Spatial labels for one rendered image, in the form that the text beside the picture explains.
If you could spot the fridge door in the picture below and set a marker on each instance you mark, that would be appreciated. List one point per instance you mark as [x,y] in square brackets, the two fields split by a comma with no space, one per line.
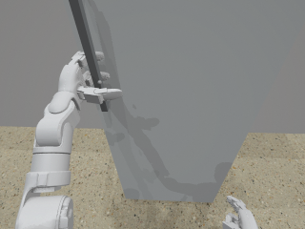
[194,75]

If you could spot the robot left hand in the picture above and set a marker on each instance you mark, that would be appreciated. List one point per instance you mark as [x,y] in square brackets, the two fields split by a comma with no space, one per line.
[72,80]

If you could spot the handle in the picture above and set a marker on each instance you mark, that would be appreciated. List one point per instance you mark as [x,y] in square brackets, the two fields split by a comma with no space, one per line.
[83,29]

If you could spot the left robot forearm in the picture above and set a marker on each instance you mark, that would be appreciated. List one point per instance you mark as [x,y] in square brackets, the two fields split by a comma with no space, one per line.
[50,164]

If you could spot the robot right hand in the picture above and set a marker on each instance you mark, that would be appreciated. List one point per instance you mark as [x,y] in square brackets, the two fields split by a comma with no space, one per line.
[244,219]

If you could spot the left robot upper arm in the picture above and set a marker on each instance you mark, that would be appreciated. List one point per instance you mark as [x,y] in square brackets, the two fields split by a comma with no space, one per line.
[47,212]

